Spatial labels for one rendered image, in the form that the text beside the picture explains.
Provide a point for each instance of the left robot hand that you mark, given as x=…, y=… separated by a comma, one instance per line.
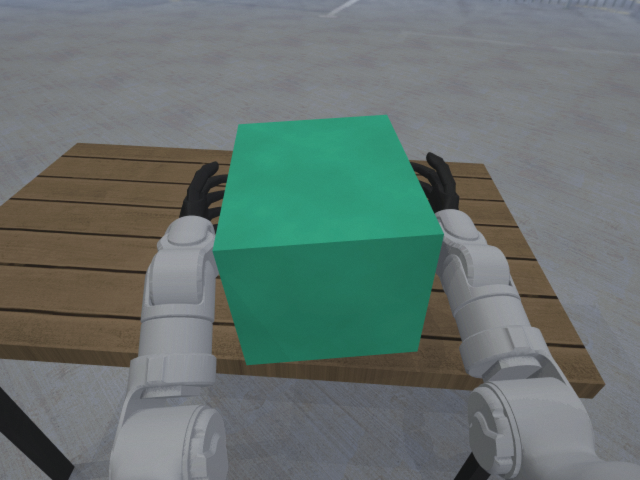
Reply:
x=198, y=199

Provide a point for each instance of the table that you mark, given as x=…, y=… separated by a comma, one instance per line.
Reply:
x=77, y=240

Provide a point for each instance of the carton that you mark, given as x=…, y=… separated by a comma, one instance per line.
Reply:
x=326, y=244

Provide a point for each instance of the robot left upper arm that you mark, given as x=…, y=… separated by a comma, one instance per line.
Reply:
x=171, y=443

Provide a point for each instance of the right robot hand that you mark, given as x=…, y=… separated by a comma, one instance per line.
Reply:
x=442, y=194

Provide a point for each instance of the robot right forearm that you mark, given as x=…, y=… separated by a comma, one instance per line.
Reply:
x=498, y=342

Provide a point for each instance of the robot left forearm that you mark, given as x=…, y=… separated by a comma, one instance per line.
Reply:
x=178, y=308

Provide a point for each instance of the robot right upper arm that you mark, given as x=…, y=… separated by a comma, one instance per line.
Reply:
x=536, y=429

